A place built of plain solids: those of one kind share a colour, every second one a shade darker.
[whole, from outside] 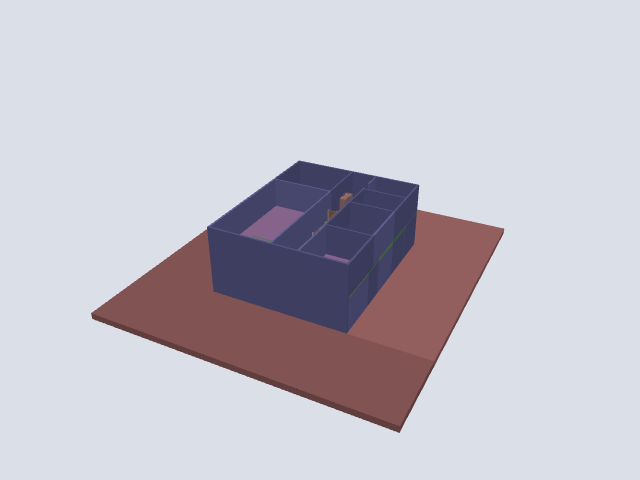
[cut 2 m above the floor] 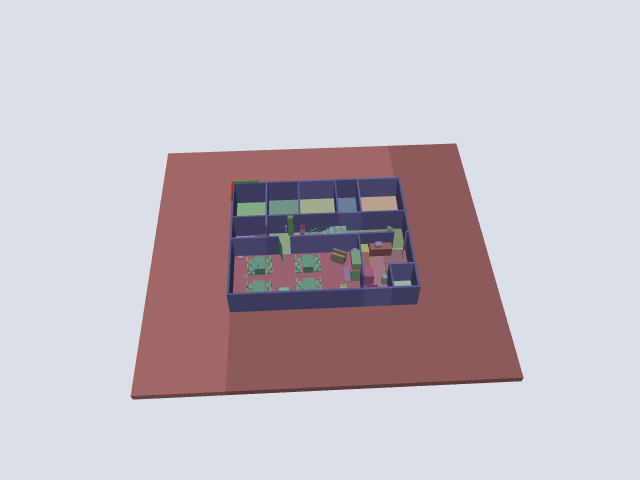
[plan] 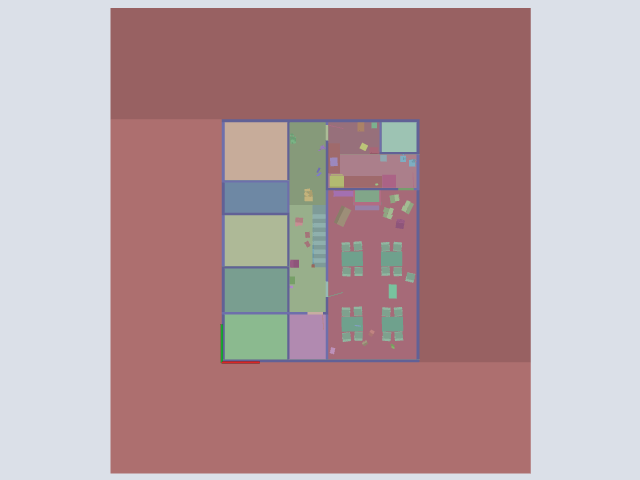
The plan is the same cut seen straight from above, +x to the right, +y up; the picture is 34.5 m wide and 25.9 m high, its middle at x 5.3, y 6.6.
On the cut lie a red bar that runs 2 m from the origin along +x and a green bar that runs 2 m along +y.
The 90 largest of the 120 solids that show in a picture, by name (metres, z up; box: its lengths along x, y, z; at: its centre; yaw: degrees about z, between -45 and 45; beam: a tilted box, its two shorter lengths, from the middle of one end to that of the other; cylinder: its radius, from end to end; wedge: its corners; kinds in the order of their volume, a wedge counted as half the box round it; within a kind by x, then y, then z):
{
 "under_1": {"box": [6.0, 13.12, 0.5], "at": [-3.0, 6.56, -0.33]},
 "under_2": {"box": [22.67, 6.0, 0.5], "at": [5.33, -3.0, -0.33]},
 "under_3": {"box": [22.67, 6.0, 0.5], "at": [5.33, 16.12, -0.33]},
 "under_4": {"box": [6.0, 13.12, 0.5], "at": [13.67, 6.56, -0.33]},
 "wall_1": {"box": [0.16, 2.42, 5.57], "at": [0.08, 1.37, 2.49]},
 "wall_2": {"box": [0.16, 2.35, 5.57], "at": [0.08, 3.88, 2.49]},
 "wall_3": {"box": [0.16, 2.75, 2.94], "at": [0.08, 6.57, 1.17]},
 "wall_4": {"box": [0.16, 3.82, 2.34], "at": [0.08, 7.1, 4.1]},
 "wall_5": {"box": [0.16, 1.63, 2.94], "at": [0.08, 8.88, 1.17]},
 "wall_6": {"box": [0.16, 3.82, 2.34], "at": [0.08, 11.05, 4.1]},
 "wall_7": {"box": [0.16, 3.13, 2.94], "at": [0.08, 11.39, 1.17]},
 "wall_8": {"box": [3.66, 0.13, 2.34], "at": [1.83, 2.65, 4.1]},
 "wall_9": {"box": [3.66, 0.13, 5.57], "at": [1.83, 5.12, 2.49]},
 "wall_10": {"box": [3.66, 0.13, 2.94], "at": [1.83, 8.01, 1.17]},
 "wall_11": {"box": [3.66, 0.13, 2.34], "at": [1.83, 9.07, 4.1]},
 "wall_12": {"box": [3.66, 0.13, 2.94], "at": [1.83, 9.77, 1.17]},
 "wall_13": {"box": [4.62, 0.13, 2.94], "at": [2.31, 2.65, 1.17]},
 "wall_14": {"box": [0.13, 1.43, 2.34], "at": [3.6, 0.88, 4.1]},
 "wall_15": {"box": [0.13, 2.42, 2.94], "at": [3.6, 1.37, 1.17]},
 "wall_16": {"box": [0.13, 2.35, 5.57], "at": [3.6, 3.88, 2.49]},
 "wall_17": {"box": [0.13, 2.75, 2.94], "at": [3.6, 6.57, 1.17]},
 "wall_18": {"box": [0.13, 3.82, 2.34], "at": [3.6, 7.1, 4.1]},
 "wall_19": {"box": [0.13, 1.63, 2.94], "at": [3.6, 8.88, 1.17]},
 "wall_20": {"box": [0.13, 3.82, 2.34], "at": [3.6, 11.05, 4.1]},
 "wall_21": {"box": [0.13, 3.13, 2.94], "at": [3.6, 11.39, 1.17]},
 "wall_22": {"box": [10.67, 0.16, 5.57], "at": [5.33, 0.08, 2.49]},
 "wall_23": {"box": [10.67, 0.16, 5.57], "at": [5.33, 13.04, 2.49]},
 "wall_24": {"box": [0.13, 2.42, 2.94], "at": [5.67, 1.37, 1.17]},
 "wall_25": {"box": [0.13, 3.95, 2.34], "at": [5.67, 2.13, 4.1]},
 "wall_26": {"box": [0.13, 0.81, 2.94], "at": [5.67, 3.12, 1.17]},
 "wall_27": {"box": [0.13, 4.92, 2.94], "at": [5.67, 6.82, 1.17]},
 "wall_28": {"box": [0.13, 8.72, 2.34], "at": [5.67, 8.6, 4.1]},
 "wall_29": {"box": [0.13, 2.56, 2.94], "at": [5.67, 10.69, 1.17]},
 "wall_30": {"box": [3.91, 0.13, 2.94], "at": [7.57, 9.35, 1.17]},
 "wall_31": {"box": [5.06, 0.13, 2.34], "at": [8.14, 4.17, 4.1]},
 "wall_32": {"box": [0.13, 1.61, 2.94], "at": [8.57, 12.15, 1.17]},
 "wall_33": {"box": [2.16, 0.13, 2.94], "at": [9.59, 11.29, 1.17]},
 "wall_34": {"box": [0.31, 0.13, 2.94], "at": [10.52, 9.35, 1.17]},
 "wall_35": {"box": [0.16, 3.95, 2.34], "at": [10.59, 2.13, 4.1]},
 "wall_36": {"box": [0.16, 9.12, 2.94], "at": [10.59, 4.72, 1.17]},
 "wall_37": {"box": [0.16, 8.72, 2.34], "at": [10.59, 8.6, 4.1]},
 "wall_38": {"box": [0.16, 1.81, 2.94], "at": [10.59, 10.31, 1.17]},
 "wall_39": {"box": [0.16, 1.61, 2.94], "at": [10.59, 12.15, 1.17]},
 "under_foot_1": {"box": [10.67, 13.12, 0.5], "at": [5.33, 6.56, -0.48]},
 "floor_stube_1": {"box": [4.77, 9.12, 0.65], "at": [8.12, 4.72, -0.32]},
 "stair_1": {"box": [0.71, 3.36, 0.5], "at": [5.26, 6.81, -0.05]},
 "stair_2": {"box": [0.71, 3.12, 0.69], "at": [5.26, 6.93, 0.05]},
 "stair_3": {"box": [0.71, 2.88, 0.89], "at": [5.26, 7.05, 0.14]},
 "stair_4": {"box": [0.71, 2.64, 1.08], "at": [5.26, 7.17, 0.24]},
 "stair_5": {"box": [0.71, 2.41, 1.28], "at": [5.26, 7.29, 0.34]},
 "stair_6": {"box": [0.71, 2.17, 1.47], "at": [5.26, 7.41, 0.44]},
 "stair_7": {"box": [0.71, 1.93, 1.67], "at": [5.26, 7.53, 0.54]},
 "stair_8": {"box": [0.71, 1.69, 1.87], "at": [5.26, 7.65, 0.63]},
 "stair_9": {"box": [0.71, 1.45, 2.06], "at": [5.26, 7.76, 0.73]},
 "stair_10": {"box": [0.71, 1.22, 2.26], "at": [5.26, 7.88, 0.83]},
 "stair_11": {"box": [0.71, 0.98, 2.45], "at": [5.26, 8.0, 0.93]},
 "stair_12": {"box": [0.71, 0.74, 2.65], "at": [5.26, 8.12, 1.02]},
 "stair_13": {"box": [0.71, 0.5, 2.85], "at": [5.26, 8.24, 1.12]},
 "floor_corridor_1": {"box": [1.24, 3.33, 0.65], "at": [4.28, 6.83, -0.32]},
 "floor_corridor_2": {"box": [1.95, 2.45, 0.65], "at": [4.63, 3.94, -0.32]},
 "floor_corridor_3": {"box": [1.95, 4.47, 0.65], "at": [4.63, 10.73, -0.32]},
 "upper_floor_room_1": {"box": [3.37, 3.82, 0.16], "at": [1.84, 11.05, 2.86]},
 "upper_floor_room_2": {"box": [4.77, 8.72, 0.16], "at": [8.12, 8.6, 2.86]},
 "floor_kitchen_1": {"box": [2.77, 1.74, 0.65], "at": [7.12, 12.09, -0.32]},
 "floor_kitchen_2": {"box": [4.77, 1.81, 0.65], "at": [8.12, 10.31, -0.32]},
 "floor_winter_1": {"box": [3.37, 3.13, 0.65], "at": [1.84, 11.39, -0.32]},
 "floor_warden_1": {"box": [3.37, 2.75, 0.65], "at": [1.84, 6.57, -0.32]},
 "floor_washroom_1": {"box": [3.37, 2.35, 0.65], "at": [1.84, 3.88, -0.32]},
 "floor_drying_1": {"box": [3.37, 2.42, 0.5], "at": [1.84, 1.37, -0.4]},
 "floor_wood_1": {"box": [3.37, 1.63, 0.65], "at": [1.84, 8.88, -0.32]},
 "floor_boot_1": {"box": [1.95, 2.42, 0.5], "at": [4.63, 1.37, -0.4]},
 "fixture_breast_stube_1": {"box": [1.31, 0.63, 2.69], "at": [7.84, 8.96, 1.29]},
 "floor_larder_1": {"box": [1.87, 1.61, 0.65], "at": [9.57, 12.15, -0.32]},
 "kitchen_table_1": {"box": [1.06, 0.71, 0.72], "at": [7.04, 2.06, 0.36], "yaw": 1.3},
 "kitchen_table_2": {"box": [1.06, 0.71, 0.72], "at": [7.04, 5.58, 0.36], "yaw": 1.5},
 "fridge_1": {"box": [0.75, 0.7, 1.72], "at": [9.03, 9.77, 0.86]},
 "counter_run_1": {"box": [0.61, 1.63, 0.78], "at": [6.05, 11.01, 0.49]},
 "chest_drawers_1": {"box": [0.5, 1.24, 1.03], "at": [5.35, 2.0, 3.45]},
 "range_cooker_1": {"box": [0.76, 0.65, 0.94], "at": [6.21, 9.74, 0.47]},
 "drying_rack_1": {"box": [0.19, 1.02, 0.35], "at": [6.34, 7.96, 0.71], "yaw": -25.9},
 "drying_rack_2": {"box": [0.57, 1.02, 0.53], "at": [6.52, 7.88, 0.27], "yaw": -25.9},
 "drying_rack_3": {"box": [0.19, 1.02, 0.35], "at": [6.69, 7.79, 0.71], "yaw": -25.9},
 "billy_1": {"box": [0.28, 0.42, 2.02], "at": [3.81, 4.42, 1.01]},
 "wall_band_1": {"box": [0.16, 2.75, 0.31], "at": [0.08, 6.57, 2.78]},
 "wall_foot_1": {"box": [0.16, 3.82, 0.17], "at": [0.08, 11.05, 2.86]},
 "trunk_1": {"box": [0.43, 0.76, 0.31], "at": [9.22, 3.83, 0.15], "yaw": -0.7},
 "bar_stool_1": {"box": [0.35, 0.35, 0.74], "at": [8.72, 11.01, 0.37]},
 "leaf_stube_door_1": {"box": [0.84, 0.035, 2.1], "at": [6.14, 3.65, 1.05], "yaw": 16.0},
 "fixture_breast_stube_shelf_1": {"box": [1.49, 0.82, 0.048], "at": [7.84, 8.87, 1.28]},
 "fixture_hearth_stube_1": {"box": [1.31, 0.45, 0.1], "at": [7.84, 8.42, 0.0]}
}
